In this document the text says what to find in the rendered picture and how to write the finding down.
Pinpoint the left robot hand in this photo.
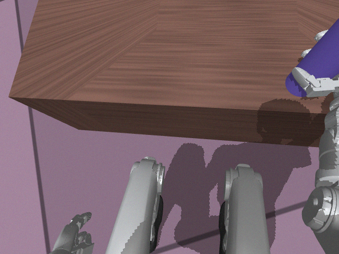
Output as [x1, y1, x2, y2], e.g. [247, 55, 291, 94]
[52, 212, 94, 254]

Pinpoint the bottle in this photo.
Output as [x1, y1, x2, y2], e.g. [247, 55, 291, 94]
[286, 18, 339, 97]

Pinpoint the right robot hand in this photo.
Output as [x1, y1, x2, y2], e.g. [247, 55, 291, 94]
[292, 30, 339, 99]

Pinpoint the left robot foot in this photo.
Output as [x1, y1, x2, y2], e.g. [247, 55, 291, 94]
[149, 196, 163, 253]

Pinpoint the right robot arm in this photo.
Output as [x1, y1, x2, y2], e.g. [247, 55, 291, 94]
[302, 97, 339, 254]

